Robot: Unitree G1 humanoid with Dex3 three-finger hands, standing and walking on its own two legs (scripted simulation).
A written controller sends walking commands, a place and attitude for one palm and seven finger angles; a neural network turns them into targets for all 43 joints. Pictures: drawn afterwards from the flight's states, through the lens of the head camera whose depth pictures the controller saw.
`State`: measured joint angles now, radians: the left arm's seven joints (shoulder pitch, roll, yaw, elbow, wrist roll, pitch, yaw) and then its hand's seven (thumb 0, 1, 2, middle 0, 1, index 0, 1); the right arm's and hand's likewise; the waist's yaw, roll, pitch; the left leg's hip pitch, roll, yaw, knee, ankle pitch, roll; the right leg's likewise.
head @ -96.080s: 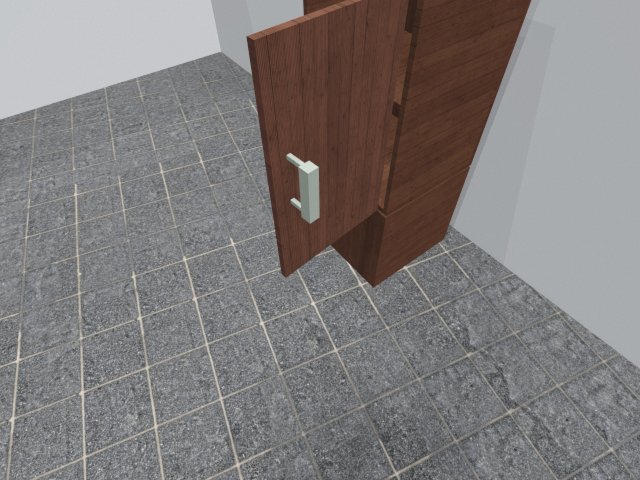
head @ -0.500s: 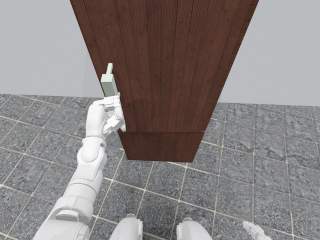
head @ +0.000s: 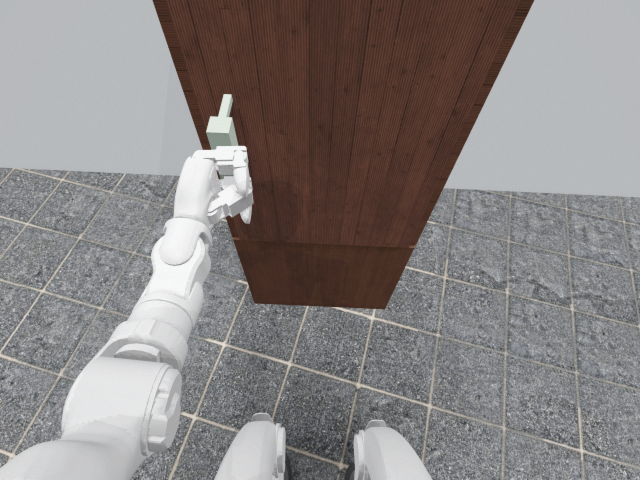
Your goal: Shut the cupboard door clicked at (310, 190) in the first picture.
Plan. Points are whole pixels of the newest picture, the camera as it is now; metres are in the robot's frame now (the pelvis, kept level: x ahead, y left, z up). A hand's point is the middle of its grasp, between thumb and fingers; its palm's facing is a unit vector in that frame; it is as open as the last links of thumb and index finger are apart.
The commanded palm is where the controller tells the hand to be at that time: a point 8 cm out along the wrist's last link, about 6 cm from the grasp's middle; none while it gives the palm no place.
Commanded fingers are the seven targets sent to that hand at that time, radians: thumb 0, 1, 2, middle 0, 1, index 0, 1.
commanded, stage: push the door shut along its arc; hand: left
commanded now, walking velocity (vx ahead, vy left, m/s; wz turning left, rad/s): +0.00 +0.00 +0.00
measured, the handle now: (232, 149) +0.53 +0.12 +0.06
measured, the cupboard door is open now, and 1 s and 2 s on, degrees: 0 0 0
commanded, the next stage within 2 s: pull the fist back off the door in 0.14 s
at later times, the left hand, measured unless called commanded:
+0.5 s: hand (265, 193) +0.46 +0.07 +0.06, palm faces +0.01 -1.00 -0.08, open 3.2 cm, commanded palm +0.46 +0.10 +0.06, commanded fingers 0.00 0.90 0.90 -1.30 -1.50 -1.30 -1.50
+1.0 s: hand (276, 218) +0.43 +0.05 +0.04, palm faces +0.01 -1.00 -0.01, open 3.1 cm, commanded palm +0.39 +0.11 +0.06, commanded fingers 0.00 0.90 0.90 -1.30 -1.50 -1.30 -1.50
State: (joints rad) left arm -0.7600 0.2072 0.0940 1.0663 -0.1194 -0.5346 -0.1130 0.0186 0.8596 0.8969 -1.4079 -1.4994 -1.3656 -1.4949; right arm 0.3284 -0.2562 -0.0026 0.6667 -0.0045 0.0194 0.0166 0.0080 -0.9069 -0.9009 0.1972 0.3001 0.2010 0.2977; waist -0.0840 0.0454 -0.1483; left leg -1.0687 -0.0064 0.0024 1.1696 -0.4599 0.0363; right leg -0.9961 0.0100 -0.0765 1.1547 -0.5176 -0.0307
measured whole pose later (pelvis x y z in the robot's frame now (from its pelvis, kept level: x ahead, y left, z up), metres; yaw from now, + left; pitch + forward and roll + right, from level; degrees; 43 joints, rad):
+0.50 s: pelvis -0.05 +0.01 -0.02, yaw +0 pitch +22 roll -4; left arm -1.01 0.22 0.09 1.28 0.01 -0.48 0.22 0.02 0.88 0.89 -1.41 -1.50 -1.39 -1.50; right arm 0.33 -0.26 0.03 0.68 -0.06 -0.05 0.05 0.01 -0.91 -0.90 0.20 0.30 0.20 0.30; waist -0.19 0.03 -0.15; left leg -1.23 -0.03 -0.02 1.24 -0.41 0.04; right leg -1.15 0.00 -0.09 1.21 -0.44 -0.02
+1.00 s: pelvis -0.01 +0.00 +0.01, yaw -4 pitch +19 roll -1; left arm -0.55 0.09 0.12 0.89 -0.05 -0.54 0.18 0.02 0.90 0.89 -1.31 -1.50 -1.31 -1.49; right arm 0.35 -0.25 0.00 0.61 -0.03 0.01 0.06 0.01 -0.91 -0.90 0.20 0.30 0.20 0.30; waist -0.11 0.05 -0.15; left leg -1.02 -0.01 0.03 1.13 -0.45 0.04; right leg -0.99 0.05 -0.01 1.13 -0.48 -0.03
